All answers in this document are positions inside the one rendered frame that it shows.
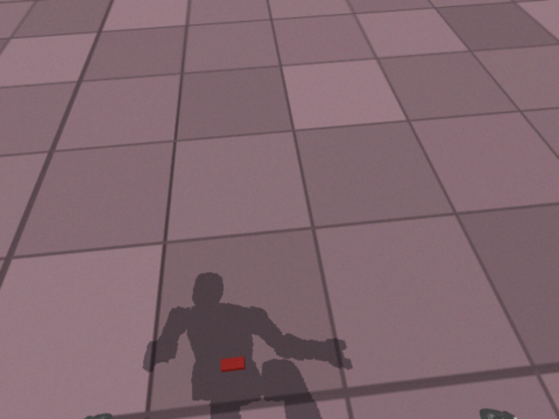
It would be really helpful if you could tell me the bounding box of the small box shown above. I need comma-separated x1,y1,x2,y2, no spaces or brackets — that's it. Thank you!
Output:
221,356,245,372

